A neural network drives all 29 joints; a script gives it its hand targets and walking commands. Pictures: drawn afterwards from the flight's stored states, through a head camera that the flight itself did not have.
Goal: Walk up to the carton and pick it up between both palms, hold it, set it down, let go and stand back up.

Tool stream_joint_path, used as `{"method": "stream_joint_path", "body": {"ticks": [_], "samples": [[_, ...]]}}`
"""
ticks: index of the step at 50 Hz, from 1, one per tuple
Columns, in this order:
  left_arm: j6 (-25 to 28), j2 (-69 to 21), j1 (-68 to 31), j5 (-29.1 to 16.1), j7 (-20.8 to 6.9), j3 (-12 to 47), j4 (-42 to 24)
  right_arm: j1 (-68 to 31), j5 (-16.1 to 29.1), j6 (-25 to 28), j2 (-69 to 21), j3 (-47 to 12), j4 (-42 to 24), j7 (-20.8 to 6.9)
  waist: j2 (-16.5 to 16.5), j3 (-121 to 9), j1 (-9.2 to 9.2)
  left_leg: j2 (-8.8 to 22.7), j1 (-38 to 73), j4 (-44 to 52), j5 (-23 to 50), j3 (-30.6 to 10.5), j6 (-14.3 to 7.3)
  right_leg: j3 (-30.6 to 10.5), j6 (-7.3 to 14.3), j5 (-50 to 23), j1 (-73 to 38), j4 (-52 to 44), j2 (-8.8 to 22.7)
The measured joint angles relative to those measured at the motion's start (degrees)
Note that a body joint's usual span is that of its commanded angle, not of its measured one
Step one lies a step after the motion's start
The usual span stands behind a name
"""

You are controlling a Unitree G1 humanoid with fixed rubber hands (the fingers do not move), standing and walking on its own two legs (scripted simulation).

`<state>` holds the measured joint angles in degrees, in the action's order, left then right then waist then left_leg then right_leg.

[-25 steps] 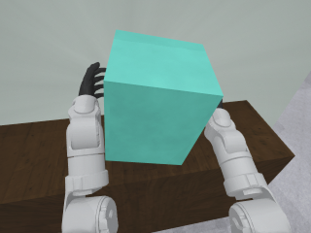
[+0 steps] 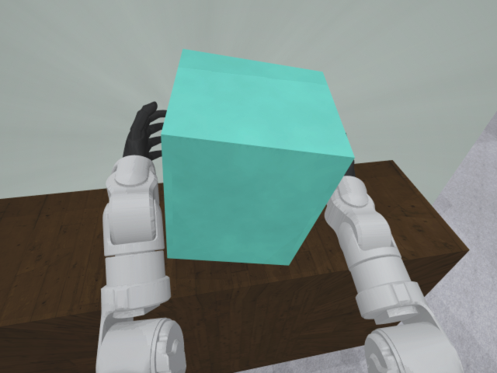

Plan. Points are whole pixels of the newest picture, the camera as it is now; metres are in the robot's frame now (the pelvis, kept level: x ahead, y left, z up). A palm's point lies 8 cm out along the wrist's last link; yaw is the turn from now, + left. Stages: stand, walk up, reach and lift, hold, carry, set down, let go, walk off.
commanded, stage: hold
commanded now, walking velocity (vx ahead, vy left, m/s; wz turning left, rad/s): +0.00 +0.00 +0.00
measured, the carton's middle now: (241, 169) +0.37 +0.01 +0.17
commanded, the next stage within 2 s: none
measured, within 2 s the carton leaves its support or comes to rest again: neither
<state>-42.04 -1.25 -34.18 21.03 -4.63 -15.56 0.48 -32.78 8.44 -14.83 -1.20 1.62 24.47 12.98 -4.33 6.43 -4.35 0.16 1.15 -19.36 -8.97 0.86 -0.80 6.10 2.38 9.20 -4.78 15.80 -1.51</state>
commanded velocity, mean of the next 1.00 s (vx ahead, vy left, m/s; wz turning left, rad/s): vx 0.00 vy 0.00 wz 0.00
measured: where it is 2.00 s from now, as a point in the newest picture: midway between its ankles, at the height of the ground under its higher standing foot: outside the picture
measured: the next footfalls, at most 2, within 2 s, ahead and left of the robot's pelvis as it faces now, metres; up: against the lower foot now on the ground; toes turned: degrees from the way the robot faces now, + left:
none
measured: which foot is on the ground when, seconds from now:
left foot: down 0.00-1.00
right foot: down 0.00-1.00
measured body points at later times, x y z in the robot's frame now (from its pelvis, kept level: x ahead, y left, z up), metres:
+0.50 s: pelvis +0.00 +0.01 +0.00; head -0.03 +0.04 +0.45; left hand +0.37 +0.16 +0.20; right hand +0.36 -0.14 +0.17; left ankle +0.04 +0.11 -0.75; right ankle +0.01 -0.09 -0.75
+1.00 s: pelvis +0.00 +0.00 +0.00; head -0.03 +0.04 +0.45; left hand +0.37 +0.16 +0.20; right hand +0.36 -0.14 +0.17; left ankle +0.04 +0.11 -0.75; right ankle +0.01 -0.09 -0.75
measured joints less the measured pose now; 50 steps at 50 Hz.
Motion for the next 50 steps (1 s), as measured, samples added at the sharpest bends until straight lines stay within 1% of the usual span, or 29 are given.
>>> {"method": "stream_joint_path", "body": {"ticks": [4,11,25,40,50], "samples": [[-0.1,-0.2,-0.2,0.4,-0.1,0.0,0.6,0.3,-0.6,0.2,-0.3,0.6,0.4,-0.3,-0.4,-0.1,-0.1,-0.1,0.3,0.5,0.2,0.1,-0.1,-0.1,-0.1,0.0,-0.1,-0.1,0.1],[-0.4,-0.6,0.6,0.8,0.2,0.9,-1.2,1.1,0.3,0.8,0.4,-0.3,-0.5,-0.3,-0.4,0.6,-0.3,-0.1,0.5,-0.2,-0.4,0.4,-0.3,-0.4,-0.3,0.0,-0.5,-0.2,0.1],[-0.9,-0.9,1.1,1.0,0.6,1.3,-2.3,1.4,0.0,1.1,0.4,-0.3,-0.6,-0.8,-0.2,0.9,-0.07,-0.2,0.9,-0.2,-0.5,0.7,-0.5,-0.6,-0.5,0.0,-0.9,-0.3,0.2],[-0.9,-1.1,1.1,1.1,0.7,1.2,-2.3,1.3,-0.2,1.1,0.4,-0.1,-0.6,-0.9,-0.2,1.1,-0.21,-0.1,1.0,-0.1,-0.4,0.7,-0.4,-0.4,-0.4,0.0,-1.0,-0.3,0.2],[-0.8,-1.0,0.5,1.1,0.5,0.6,-1.0,0.7,-0.3,0.9,0.3,0.2,0.4,-0.9,-0.1,0.9,0.12,0.0,0.9,0.1,-0.2,0.8,-0.3,-0.4,-0.2,0.0,-0.8,-0.1,0.1]]}}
